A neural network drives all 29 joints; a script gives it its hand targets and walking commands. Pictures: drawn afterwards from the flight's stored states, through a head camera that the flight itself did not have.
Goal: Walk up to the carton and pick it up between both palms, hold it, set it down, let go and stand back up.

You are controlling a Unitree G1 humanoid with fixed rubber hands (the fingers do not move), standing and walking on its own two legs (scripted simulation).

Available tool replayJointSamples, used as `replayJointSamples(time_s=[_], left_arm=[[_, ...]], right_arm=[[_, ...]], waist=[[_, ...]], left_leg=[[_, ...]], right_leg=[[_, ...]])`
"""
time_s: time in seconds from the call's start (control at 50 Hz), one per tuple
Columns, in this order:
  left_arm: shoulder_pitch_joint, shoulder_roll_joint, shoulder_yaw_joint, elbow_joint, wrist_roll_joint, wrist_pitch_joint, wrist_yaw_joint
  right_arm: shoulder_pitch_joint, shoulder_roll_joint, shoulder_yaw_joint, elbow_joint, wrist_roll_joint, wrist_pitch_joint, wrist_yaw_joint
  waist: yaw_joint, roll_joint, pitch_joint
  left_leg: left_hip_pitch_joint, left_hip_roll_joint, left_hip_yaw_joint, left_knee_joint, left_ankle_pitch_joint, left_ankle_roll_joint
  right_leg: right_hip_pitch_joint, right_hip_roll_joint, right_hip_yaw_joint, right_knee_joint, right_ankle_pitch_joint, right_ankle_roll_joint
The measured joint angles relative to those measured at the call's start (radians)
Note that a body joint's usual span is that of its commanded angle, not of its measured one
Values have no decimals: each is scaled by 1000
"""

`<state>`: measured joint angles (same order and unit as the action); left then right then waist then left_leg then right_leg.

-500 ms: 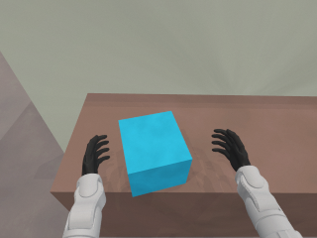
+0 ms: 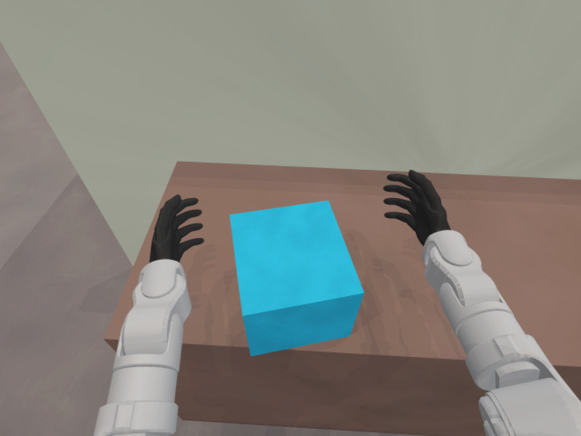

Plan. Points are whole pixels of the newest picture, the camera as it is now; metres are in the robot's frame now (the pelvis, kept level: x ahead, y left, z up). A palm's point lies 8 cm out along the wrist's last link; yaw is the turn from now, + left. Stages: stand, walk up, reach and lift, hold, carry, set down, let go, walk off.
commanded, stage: reach and lift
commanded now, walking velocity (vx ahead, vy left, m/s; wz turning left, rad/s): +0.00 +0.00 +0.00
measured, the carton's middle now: (290, 276) +0.39 +0.07 -0.07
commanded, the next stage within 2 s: none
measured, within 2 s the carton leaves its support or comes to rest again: neither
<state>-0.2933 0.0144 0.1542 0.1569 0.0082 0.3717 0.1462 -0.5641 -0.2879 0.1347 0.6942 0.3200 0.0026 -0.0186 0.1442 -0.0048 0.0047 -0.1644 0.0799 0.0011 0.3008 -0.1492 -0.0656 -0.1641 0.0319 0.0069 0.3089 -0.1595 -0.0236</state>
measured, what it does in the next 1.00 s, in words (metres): stands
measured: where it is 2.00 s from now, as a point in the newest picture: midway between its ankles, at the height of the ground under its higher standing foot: outside the picture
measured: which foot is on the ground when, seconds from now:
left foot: down 0.00-1.00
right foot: down 0.00-1.00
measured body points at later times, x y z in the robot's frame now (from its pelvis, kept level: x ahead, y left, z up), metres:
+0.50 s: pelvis +0.00 +0.00 +0.00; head +0.03 +0.00 +0.45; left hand +0.33 +0.24 +0.05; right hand +0.44 -0.09 +0.06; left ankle +0.00 +0.16 -0.75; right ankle +0.00 -0.10 -0.75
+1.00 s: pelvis +0.00 +0.01 -0.03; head +0.05 +0.01 +0.42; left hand +0.33 +0.23 -0.02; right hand +0.44 -0.09 +0.00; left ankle +0.00 +0.16 -0.75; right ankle +0.00 -0.10 -0.75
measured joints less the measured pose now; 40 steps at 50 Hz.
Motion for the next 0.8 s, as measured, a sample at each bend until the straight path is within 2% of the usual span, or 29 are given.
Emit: replayJointSamples(time_s=[0.18,0.32,0.4,0.5,0.66,0.74,0.8], left_arm=[[-97,15,15,84,-5,-2,-6],[-147,2,33,194,19,-60,-19],[-137,-20,51,277,51,-145,-32],[-112,-47,64,402,80,-297,-32],[-179,-43,49,646,51,-534,17],[-229,-44,50,795,35,-626,27],[-238,-50,49,864,21,-681,34]], right_arm=[[-118,-6,-3,107,4,18,-2],[-182,5,-8,221,-15,-8,1],[-178,29,-20,293,-48,-64,5],[-153,68,-55,400,-101,-168,17],[-192,110,-104,571,-147,-308,13],[-240,116,-102,683,-145,-364,7],[-264,115,-95,750,-133,-408,5]], waist=[[13,9,-21],[20,17,-38],[19,15,-48],[19,9,-65],[25,9,-121],[32,11,-160],[38,13,-184]], left_leg=[[-32,0,-9,7,1,-1],[-51,0,-14,11,1,0],[-67,-2,-17,17,-1,1],[-117,-3,-21,43,-6,2],[-276,-2,-24,135,-29,7],[-357,-2,-21,197,-54,11],[-408,0,-21,245,-77,12]], right_leg=[[-23,0,-9,-5,4,0],[-34,0,-14,-12,7,2],[-44,-1,-18,-12,6,3],[-86,-3,-25,4,3,4],[-237,-2,-26,79,-13,8],[-316,-2,-22,136,-33,12],[-364,0,-21,176,-51,14]])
